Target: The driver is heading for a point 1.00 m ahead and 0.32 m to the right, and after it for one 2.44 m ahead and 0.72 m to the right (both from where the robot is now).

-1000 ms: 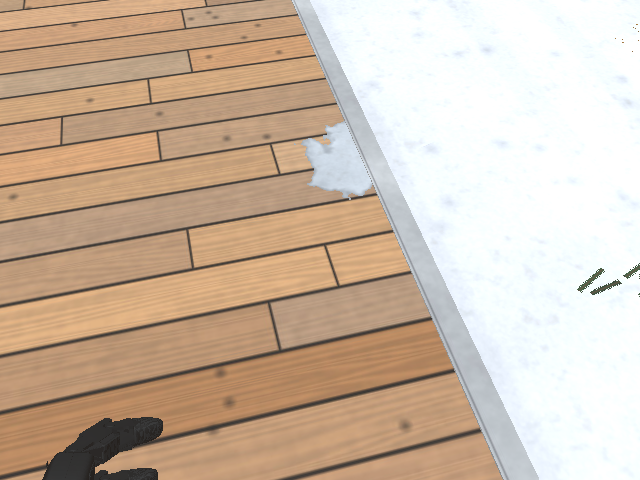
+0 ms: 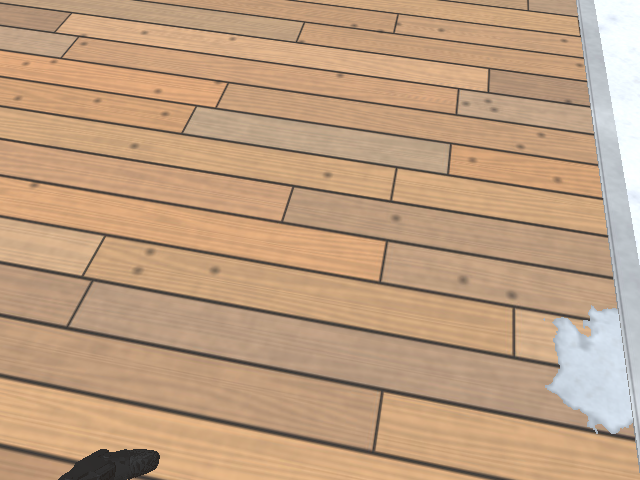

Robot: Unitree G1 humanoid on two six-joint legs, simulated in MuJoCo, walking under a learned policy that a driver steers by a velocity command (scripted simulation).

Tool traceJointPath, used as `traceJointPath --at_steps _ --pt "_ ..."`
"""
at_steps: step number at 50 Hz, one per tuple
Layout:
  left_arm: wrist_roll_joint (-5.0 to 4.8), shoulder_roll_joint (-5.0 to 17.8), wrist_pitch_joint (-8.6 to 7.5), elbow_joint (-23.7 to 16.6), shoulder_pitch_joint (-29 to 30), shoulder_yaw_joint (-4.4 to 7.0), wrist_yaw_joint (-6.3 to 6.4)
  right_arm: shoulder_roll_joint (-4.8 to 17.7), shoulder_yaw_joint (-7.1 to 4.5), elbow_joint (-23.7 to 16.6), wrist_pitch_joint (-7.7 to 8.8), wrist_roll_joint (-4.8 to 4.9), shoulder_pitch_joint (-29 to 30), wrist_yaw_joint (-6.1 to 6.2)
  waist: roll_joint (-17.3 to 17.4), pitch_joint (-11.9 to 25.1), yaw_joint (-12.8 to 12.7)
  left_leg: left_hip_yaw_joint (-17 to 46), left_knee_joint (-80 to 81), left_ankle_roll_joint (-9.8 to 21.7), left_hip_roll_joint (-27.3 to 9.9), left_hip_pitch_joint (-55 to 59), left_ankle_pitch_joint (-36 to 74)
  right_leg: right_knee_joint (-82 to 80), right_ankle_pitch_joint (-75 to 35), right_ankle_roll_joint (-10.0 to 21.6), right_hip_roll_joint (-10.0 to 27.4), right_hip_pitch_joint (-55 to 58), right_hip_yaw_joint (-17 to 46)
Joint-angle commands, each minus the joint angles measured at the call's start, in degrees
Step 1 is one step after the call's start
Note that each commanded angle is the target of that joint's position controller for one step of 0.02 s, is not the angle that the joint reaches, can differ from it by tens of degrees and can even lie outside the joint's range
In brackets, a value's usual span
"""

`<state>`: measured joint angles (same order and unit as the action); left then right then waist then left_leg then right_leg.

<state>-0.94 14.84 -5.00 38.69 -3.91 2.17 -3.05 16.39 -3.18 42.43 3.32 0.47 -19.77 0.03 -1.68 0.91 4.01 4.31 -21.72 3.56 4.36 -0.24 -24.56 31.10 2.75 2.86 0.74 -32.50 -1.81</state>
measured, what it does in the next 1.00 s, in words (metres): walks ahead, turning right: right foot, then left foot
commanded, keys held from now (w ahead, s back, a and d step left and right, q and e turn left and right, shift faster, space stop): w+e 1.00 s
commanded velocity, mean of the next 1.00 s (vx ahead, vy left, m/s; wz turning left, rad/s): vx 0.50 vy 0.00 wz -0.50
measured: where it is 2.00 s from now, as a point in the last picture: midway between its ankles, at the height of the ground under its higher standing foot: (467, 251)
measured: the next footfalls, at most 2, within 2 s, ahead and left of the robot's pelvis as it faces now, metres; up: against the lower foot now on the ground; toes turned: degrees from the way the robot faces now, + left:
right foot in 0.04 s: +0.18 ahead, -0.10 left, +0.00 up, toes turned -2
left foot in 0.50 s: +0.47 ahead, +0.06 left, +0.00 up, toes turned -21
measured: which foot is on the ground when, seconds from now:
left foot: down 0.00-0.04, up 0.06-0.48, down 0.50-1.00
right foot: up 0.00-0.02, down 0.04-0.50, up 0.52-1.00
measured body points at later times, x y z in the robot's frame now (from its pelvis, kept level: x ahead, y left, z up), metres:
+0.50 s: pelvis +0.29 -0.02 +0.00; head +0.31 -0.03 +0.45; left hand +0.38 +0.26 -0.11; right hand +0.47 -0.30 -0.06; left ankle +0.44 +0.07 -0.73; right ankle +0.15 -0.10 -0.73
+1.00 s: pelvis +0.52 -0.12 +0.00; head +0.55 -0.15 +0.44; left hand +0.84 -0.07 -0.07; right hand +0.36 -0.38 -0.13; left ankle +0.44 +0.08 -0.73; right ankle +0.58 -0.29 -0.72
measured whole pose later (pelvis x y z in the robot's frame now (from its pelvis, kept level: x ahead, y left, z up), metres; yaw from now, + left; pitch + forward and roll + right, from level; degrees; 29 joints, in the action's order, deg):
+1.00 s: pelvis +0.52 -0.12 +0.00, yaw -34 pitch +3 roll +2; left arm -1.1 15.7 -1.1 33.2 -3.5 2.6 -3.4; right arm 18.1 -4.5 48.0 3.4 1.5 -19.7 0.4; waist -1.6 -2.2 5.2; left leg -12.7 -18.6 -2.8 -2.3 5.0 -24.5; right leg 36.4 6.6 4.0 2.5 -33.8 -1.8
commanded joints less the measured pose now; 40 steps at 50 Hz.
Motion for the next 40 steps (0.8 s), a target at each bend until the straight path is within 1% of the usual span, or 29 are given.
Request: traceJointPath --at_steps 1,2,3,4,5,6,7,8,9,10,12,14,16,18,20,23,24,25,26,27,28,29,30,31,32,33,35,37,40 --pt "0.37 8.9 -1.06 -2.9 -6.3 3.46 -0.16 9.8 -2.51 -2.3 -0.05 0.15 0.2 0.88 6.2 6.5 -6.4 1.0 -13.4 4.5 -13.6 0.2 61.5 -2.2 0.1 4.6 -3.3 15.1 -2.1" --pt "0.52 12.3 -0.83 -1.7 -16.0 4.45 0.33 8.1 -1.65 -3.9 0.31 -0.99 1.0 1.28 2.3 13.6 -10.4 -1.6 -28.5 2.1 -11.2 -10.6 49.3 -0.6 -5.1 8.4 4.4 32.0 8.9" --pt "0.63 17.0 -0.63 -0.5 -20.4 5.56 0.48 3.4 -0.2 -4.9 1.6 -1.35 -5.6 0.83 -11.8 19.4 -7.4 -3.1 -51.2 -3.5 -0.2 -34.3 9.4 -5.5 2.6 19.4 17.4 51.9 38.1" --pt "-0.83 12.5 -0.09 -0.1 -21.8 4.63 0.56 6.0 -0.2 -5.0 2.9 -0.74 -3.0 -0.03 -10.6 20.2 -9.7 3.2 -56.9 -3.9 -0.5 -43.4 -5.7 -11.7 13.9 19.5 18.4 55.9 47.4" --pt "-0.58 10.5 0.51 -1.0 -18.1 3.99 1.11 7.9 -0.68 -6.8 3.77 0.94 2.9 -0.79 -6.7 11.5 -10.3 3.5 -57.8 -3.5 -3.7 -48.4 -1.8 -12.8 16.3 16.8 16.9 49.8 40.0" --pt "0.14 9.8 0.88 -2.1 -15.3 3.69 1.39 7.3 -0.3 -7.9 4.36 0.42 6.9 -0.85 -0.6 7.2 -9.3 2.5 -54.4 -3.0 -5.8 -47.4 1.8 -13.6 13.1 15.0 14.7 41.6 34.6" --pt "0.41 9.1 1.08 -2.7 -12.9 3.39 1.41 7.0 -0.47 -8.6 4.58 -0.84 8.7 -0.68 2.5 3.1 -7.2 1.8 -49.1 -3.1 -7.3 -45.2 3.8 -14.6 7.2 14.2 12.8 33.7 30.8" --pt "0.8 8.2 1.02 -3.3 -11.6 2.95 1.58 6.8 -0.72 -8.7 4.35 -1.59 8.1 -0.46 2.0 2.3 -5.2 1.7 -45.7 -3.5 -8.4 -41.5 5.1 -15.9 2.8 13.8 11.0 28.8 28.0" --pt "1.01 8.3 1.0 -3.5 -10.8 2.98 1.7 6.5 -0.75 -8.5 3.87 -1.78 7.0 -0.34 0.3 1.8 -4.0 1.3 -43.2 -4.2 -8.8 -39.4 5.4 -17.0 0.2 14.0 9.9 25.8 26.6" --pt "0.75 8.5 0.92 -3.4 -10.6 3.08 1.92 5.9 -0.64 -8.2 3.39 -1.81 5.9 -0.12 -0.8 1.7 -3.2 0.8 -40.7 -4.9 -9.1 -38.5 5.3 -17.5 -2.0 14.2 9.3 23.8 25.0" --pt "0.57 9.4 0.78 -2.7 -11.4 3.35 2.6 4.7 -0.14 -8.2 2.66 -1.88 7.4 0.28 -1.1 1.1 -3.3 -0.6 -35.0 -6.4 -8.6 -37.7 8.4 -18.0 -6.1 14.3 7.9 20.3 21.5" --pt "0.0 10.7 0.97 -1.9 -12.4 3.77 3.34 3.5 0.46 -8.8 2.63 -1.84 11.6 0.42 -1.2 0.1 -4.5 -1.1 -26.4 -7.4 -7.5 -35.5 16.7 -17.9 -7.8 12.4 5.8 17.4 18.2" --pt "-0.49 10.9 1.54 -1.0 -14.4 3.78 3.62 2.5 0.78 -9.3 2.86 -1.47 15.9 0.15 -2.5 0.3 -6.4 -1.5 -18.0 -7.8 -5.6 -31.4 24.5 -16.9 -6.4 10.5 3.8 16.1 16.5" --pt "-0.72 11.0 2.1 -0.1 -16.8 3.79 3.83 2.7 0.7 -9.8 3.2 -0.77 19.5 -0.33 -3.2 0.5 -8.0 -1.4 -12.9 -7.8 -3.9 -28.7 28.3 -15.5 -3.7 9.6 3.9 16.9 17.9" --pt "-0.97 10.8 2.62 0.4 -18.3 3.78 3.94 3.8 0.25 -10.3 3.59 -0.3 21.6 -0.77 -3.7 0.5 -8.5 -0.3 -9.1 -7.2 -3.1 -27.8 27.0 -13.3 -0.8 9.0 5.1 20.2 21.2" --pt "-0.74 10.8 3.18 0.3 -17.6 3.91 4.15 6.0 -1.03 -10.0 4.28 0.13 19.8 -1.07 -5.7 0.6 -6.4 0.7 -4.8 -5.0 -3.0 -23.3 21.4 -9.0 0.8 7.4 6.6 24.0 26.3" --pt "-0.66 10.0 3.27 -0.1 -16.5 3.68 4.12 6.8 -1.68 -9.0 4.5 0.08 16.1 -0.9 -5.9 1.7 -4.1 0.0 -2.3 -3.5 -3.3 -17.7 21.7 -6.0 -0.3 6.3 5.5 23.3 26.1" --pt "-0.27 7.9 3.06 -0.8 -15.7 2.96 3.94 8.7 -2.56 -8.1 4.73 -0.62 10.2 -0.45 -5.0 6.2 -1.2 2.2 -2.6 -1.0 -7.1 -7.2 21.2 1.7 -1.2 4.4 2.9 20.2 23.8" --pt "0.89 4.3 2.69 -2.3 -16.1 1.68 3.82 12.3 -3.56 -7.4 4.61 -1.34 0.9 0.14 2.5 14.4 2.2 12.8 -3.6 2.9 -17.9 7.8 19.2 18.1 10.1 2.1 -1.2 12.3 17.9" --pt "-0.85 2.8 2.2 -3.8 -23.9 0.95 3.77 15.1 -4.31 -5.0 3.61 -1.49 -2.0 -0.36 22.2 19.0 -1.8 38.1 1.1 11.4 -28.4 21.1 6.2 33.8 32.2 -0.6 -6.3 -6.6 11.7" --pt "-1.39 8.7 2.32 -2.0 -22.9 2.1 3.95 9.4 -3.22 -6.2 3.33 -0.43 -0.3 -0.54 14.4 13.4 -0.5 38.7 3.2 10.1 -27.8 17.3 -3.6 40.7 29.4 -1.6 -1.6 -12.6 12.7" --pt "-0.98 10.9 2.66 -2.7 -17.0 2.86 3.84 6.7 -2.44 -6.4 3.04 -0.33 1.5 -0.28 9.1 6.7 0.9 29.3 3.8 7.8 -25.1 10.8 -1.0 42.3 23.8 -2.1 -0.1 -13.8 11.3" --pt "-0.45 10.1 2.91 -3.2 -14.3 2.89 3.82 6.0 -1.98 -6.5 2.81 -0.82 3.9 -0.31 5.5 3.2 -0.1 22.7 4.9 6.8 -22.7 4.5 6.4 41.5 19.8 -2.6 1.6 -12.1 10.0" --pt "-0.05 9.5 2.94 -4.0 -12.5 3.05 3.56 4.9 -1.66 -6.0 2.65 -0.99 5.5 -0.31 5.6 0.4 -1.0 18.1 6.3 6.7 -20.7 0.1 11.6 39.3 17.4 -2.9 3.0 -11.4 9.8" --pt "-0.41 8.5 3.15 -4.3 -12.6 3.05 3.13 4.4 -1.43 -5.6 2.73 -1.33 6.3 -0.21 7.4 -0.6 -2.3 14.1 7.8 6.2 -19.3 -3.2 14.5 38.2 16.0 -3.0 4.3 -9.2 9.3" --pt "-0.74 7.4 3.42 -4.4 -12.8 2.87 2.89 4.2 -1.44 -5.1 2.94 -1.25 6.6 -0.23 8.5 -1.0 -2.8 11.3 9.1 6.4 -18.5 -5.0 16.2 37.3 15.3 -3.2 4.8 -8.2 8.5" --pt "-0.59 5.8 3.87 -5.0 -11.5 2.48 2.69 5.2 -1.83 -3.8 3.33 -0.89 6.5 -0.25 7.9 -1.8 -3.1 7.0 11.1 7.3 -18.6 -6.4 20.2 34.9 13.7 -3.8 5.4 -8.9 7.6" --pt "-0.24 5.2 3.96 -5.9 -9.2 2.14 2.58 6.7 -2.35 -2.6 3.39 -0.94 6.2 -0.13 6.5 -2.2 -3.0 3.6 12.0 8.0 -19.3 -5.8 24.9 30.7 10.4 -4.5 5.9 -10.6 7.5" --pt "-0.35 4.7 3.51 -6.3 -5.8 1.72 1.76 8.1 -2.62 -1.3 2.96 -0.86 6.3 0.06 5.6 -2.4 -2.0 -2.8 12.0 6.9 -18.2 -4.3 29.0 21.8 1.8 -4.3 5.9 -9.5 6.1"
